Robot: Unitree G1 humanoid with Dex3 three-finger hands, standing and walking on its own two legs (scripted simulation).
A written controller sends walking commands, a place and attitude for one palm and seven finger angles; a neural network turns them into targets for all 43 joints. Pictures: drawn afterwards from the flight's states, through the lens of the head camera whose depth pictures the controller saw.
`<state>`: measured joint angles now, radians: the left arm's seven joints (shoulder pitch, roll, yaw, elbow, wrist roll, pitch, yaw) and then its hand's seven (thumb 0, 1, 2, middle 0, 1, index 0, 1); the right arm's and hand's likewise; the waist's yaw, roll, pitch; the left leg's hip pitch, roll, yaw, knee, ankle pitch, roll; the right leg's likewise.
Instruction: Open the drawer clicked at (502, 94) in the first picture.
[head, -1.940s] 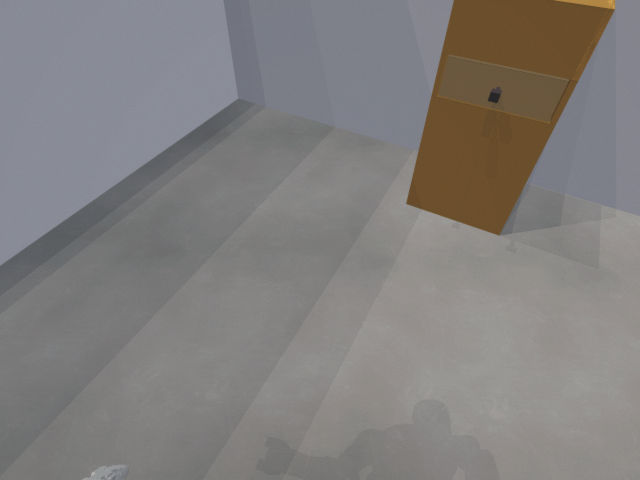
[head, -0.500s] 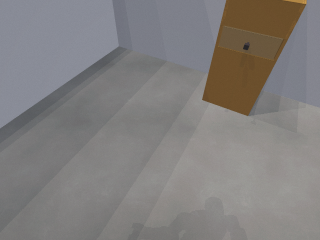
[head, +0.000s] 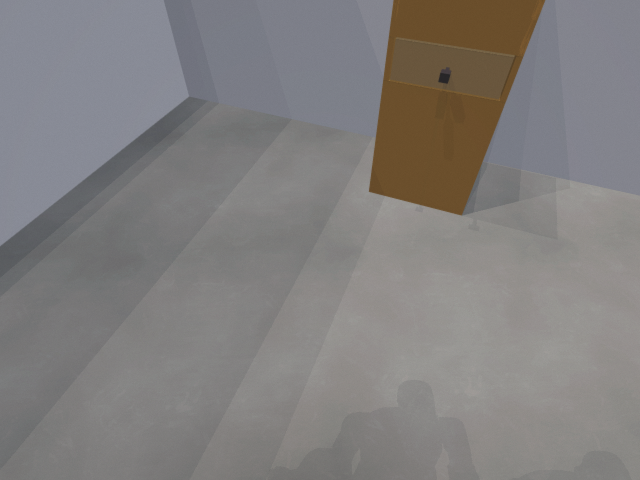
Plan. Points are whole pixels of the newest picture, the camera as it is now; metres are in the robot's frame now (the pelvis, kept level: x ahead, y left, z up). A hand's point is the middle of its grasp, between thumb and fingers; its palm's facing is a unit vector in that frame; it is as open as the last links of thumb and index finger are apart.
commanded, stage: walk to a spot facing it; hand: left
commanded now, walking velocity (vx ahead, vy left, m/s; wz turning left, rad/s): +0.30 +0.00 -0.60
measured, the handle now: (445, 73) +1.38 -0.31 -0.12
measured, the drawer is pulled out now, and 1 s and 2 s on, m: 0.00 0.00 0.00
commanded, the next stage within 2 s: turn to face it in 1.64 s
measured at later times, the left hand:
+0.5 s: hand (173, 392) +0.26 +0.26 -0.15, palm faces -0.24 -0.95 -0.20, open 7.3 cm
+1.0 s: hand (321, 274) +0.52 +0.05 -0.15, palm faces -0.59 -0.79 -0.19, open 7.2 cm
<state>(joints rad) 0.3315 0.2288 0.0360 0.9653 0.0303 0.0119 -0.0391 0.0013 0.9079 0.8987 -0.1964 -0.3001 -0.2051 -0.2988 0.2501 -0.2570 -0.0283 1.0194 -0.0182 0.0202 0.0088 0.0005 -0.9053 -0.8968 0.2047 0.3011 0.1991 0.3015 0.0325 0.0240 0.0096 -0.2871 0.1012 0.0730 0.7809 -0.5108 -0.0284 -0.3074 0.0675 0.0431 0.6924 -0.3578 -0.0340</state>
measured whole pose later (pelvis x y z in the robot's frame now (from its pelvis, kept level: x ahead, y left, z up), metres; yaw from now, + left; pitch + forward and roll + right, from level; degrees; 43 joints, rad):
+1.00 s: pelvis +0.33 -0.04 +0.01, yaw -35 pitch -1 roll -1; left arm 0.16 0.20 0.05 0.95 0.01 -0.04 -0.01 -0.01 0.92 0.90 -0.20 -0.30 -0.21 -0.30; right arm 0.33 -0.15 -0.03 1.02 -0.02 -0.02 -0.01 0.01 -0.91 -0.90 0.20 0.30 0.20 0.30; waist -0.06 -0.01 0.10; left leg -0.50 0.18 0.05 1.28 -0.36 -0.06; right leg -0.31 0.08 -0.11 0.57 -0.25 -0.12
